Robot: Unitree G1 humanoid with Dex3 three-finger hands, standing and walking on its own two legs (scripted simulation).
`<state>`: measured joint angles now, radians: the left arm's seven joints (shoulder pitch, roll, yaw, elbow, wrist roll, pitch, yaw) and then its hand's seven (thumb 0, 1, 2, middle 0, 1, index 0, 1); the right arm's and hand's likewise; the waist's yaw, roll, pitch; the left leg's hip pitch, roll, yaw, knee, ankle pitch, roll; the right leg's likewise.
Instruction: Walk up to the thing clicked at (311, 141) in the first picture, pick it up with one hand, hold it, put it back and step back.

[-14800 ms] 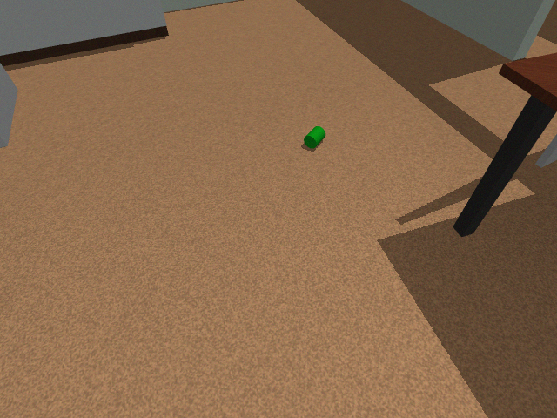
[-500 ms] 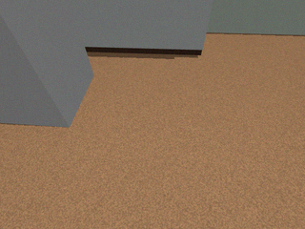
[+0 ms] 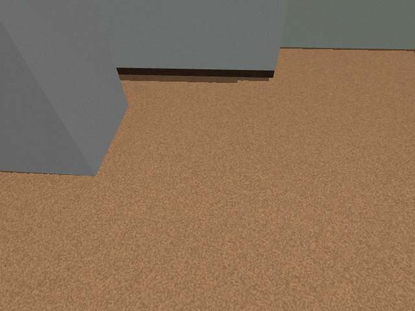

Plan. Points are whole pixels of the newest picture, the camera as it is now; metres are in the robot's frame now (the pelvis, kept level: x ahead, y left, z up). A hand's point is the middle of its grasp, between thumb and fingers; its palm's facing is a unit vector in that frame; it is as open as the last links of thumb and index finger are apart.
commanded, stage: stand
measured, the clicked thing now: out of the picture +0.10 -0.85 -0.74
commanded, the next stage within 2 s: walk up in 0.50 s
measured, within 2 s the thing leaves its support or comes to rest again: neither
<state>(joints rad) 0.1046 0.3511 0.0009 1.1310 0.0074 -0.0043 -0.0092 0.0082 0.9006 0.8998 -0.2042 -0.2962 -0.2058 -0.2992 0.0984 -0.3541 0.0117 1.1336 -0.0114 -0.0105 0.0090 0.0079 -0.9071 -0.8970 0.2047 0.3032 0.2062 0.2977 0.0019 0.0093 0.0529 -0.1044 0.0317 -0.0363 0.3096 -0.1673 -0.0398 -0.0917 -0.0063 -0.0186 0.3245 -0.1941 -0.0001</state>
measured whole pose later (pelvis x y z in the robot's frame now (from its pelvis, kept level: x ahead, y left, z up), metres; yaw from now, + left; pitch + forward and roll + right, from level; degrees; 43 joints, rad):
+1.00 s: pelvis +0.13 +0.08 -0.01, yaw -1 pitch -3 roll +0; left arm 0.25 0.46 0.06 1.01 0.01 -0.02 -0.08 0.01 0.90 0.90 -0.20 -0.30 -0.20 -0.30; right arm 0.28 -0.39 -0.07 0.97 -0.03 -0.08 0.07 0.01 -0.91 -0.90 0.21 0.30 0.21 0.30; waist -0.01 -0.07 0.03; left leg -0.16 0.04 0.11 0.47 -0.26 0.03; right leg -0.45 -0.02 0.05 1.04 -0.32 -0.02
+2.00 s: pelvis +0.66 +0.03 -0.01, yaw -1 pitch -3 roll +0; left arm 0.28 0.43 0.03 0.88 -0.01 -0.04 -0.05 0.01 0.90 0.90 -0.20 -0.30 -0.20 -0.30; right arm 0.28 -0.36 -0.04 0.83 0.00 -0.09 0.05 0.01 -0.91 -0.90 0.21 0.30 0.21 0.30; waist -0.01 -0.06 0.10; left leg -0.21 0.03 0.09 0.49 -0.23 0.02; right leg -0.46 -0.03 0.05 1.09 -0.35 -0.03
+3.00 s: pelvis +1.04 +0.02 -0.01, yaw -9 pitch -4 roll +0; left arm 0.38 0.40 0.03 0.86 -0.01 0.00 -0.05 0.01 0.90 0.90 -0.21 -0.30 -0.21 -0.30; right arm 0.16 -0.38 -0.06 0.73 -0.02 -0.06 0.07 0.01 -0.90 -0.90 0.21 0.30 0.21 0.30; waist 0.01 0.01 0.10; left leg -0.14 0.07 0.24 0.48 -0.27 0.04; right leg -0.49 -0.14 -0.05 1.01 -0.29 -0.01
